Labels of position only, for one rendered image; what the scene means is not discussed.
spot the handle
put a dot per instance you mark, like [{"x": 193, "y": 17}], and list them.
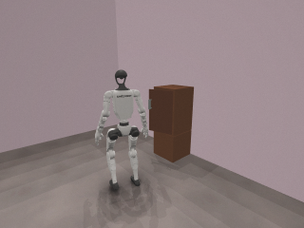
[{"x": 149, "y": 103}]

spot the right robot thigh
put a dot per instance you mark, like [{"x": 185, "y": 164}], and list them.
[{"x": 132, "y": 140}]

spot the robot right forearm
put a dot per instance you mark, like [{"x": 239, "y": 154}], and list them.
[{"x": 143, "y": 118}]

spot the robot left hand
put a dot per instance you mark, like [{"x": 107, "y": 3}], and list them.
[{"x": 98, "y": 136}]

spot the right robot upper arm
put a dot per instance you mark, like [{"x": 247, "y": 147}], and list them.
[{"x": 139, "y": 101}]

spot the robot left shin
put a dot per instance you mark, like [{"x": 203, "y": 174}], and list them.
[{"x": 112, "y": 167}]

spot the cupboard door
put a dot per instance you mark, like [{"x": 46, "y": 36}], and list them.
[{"x": 161, "y": 113}]

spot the robot left forearm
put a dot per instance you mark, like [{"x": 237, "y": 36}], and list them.
[{"x": 101, "y": 123}]

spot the robot right hand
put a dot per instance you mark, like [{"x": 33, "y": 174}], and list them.
[{"x": 145, "y": 130}]

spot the left robot upper arm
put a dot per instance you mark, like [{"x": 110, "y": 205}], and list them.
[{"x": 106, "y": 103}]

